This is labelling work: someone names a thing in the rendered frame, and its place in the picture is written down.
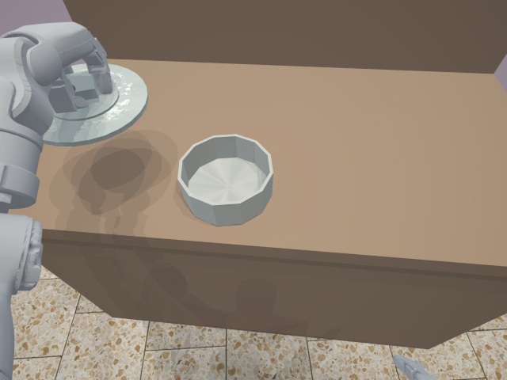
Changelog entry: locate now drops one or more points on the table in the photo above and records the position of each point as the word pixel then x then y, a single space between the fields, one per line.
pixel 387 131

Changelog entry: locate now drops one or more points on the left robot hand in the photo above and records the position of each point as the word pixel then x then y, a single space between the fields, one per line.
pixel 73 42

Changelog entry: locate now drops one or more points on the robot left upper arm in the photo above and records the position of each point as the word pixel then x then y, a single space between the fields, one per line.
pixel 20 267

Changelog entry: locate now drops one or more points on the knob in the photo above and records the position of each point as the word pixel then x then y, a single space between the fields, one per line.
pixel 84 85

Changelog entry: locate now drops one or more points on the lid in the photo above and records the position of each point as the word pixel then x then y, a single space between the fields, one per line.
pixel 106 116

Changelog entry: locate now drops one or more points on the left robot forearm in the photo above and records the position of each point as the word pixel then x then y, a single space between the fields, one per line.
pixel 29 65

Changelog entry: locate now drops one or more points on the right robot hand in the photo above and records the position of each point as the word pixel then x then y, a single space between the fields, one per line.
pixel 412 369

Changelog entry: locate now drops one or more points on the pot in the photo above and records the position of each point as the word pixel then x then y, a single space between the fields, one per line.
pixel 226 180

